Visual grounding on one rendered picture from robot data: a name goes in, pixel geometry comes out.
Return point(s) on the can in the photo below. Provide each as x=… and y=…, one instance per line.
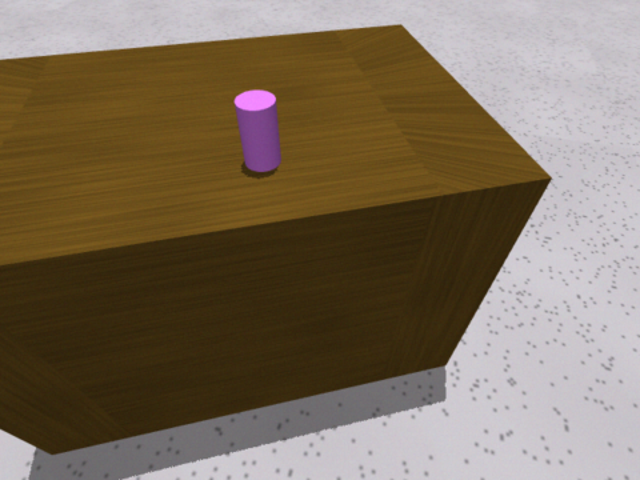
x=258, y=126

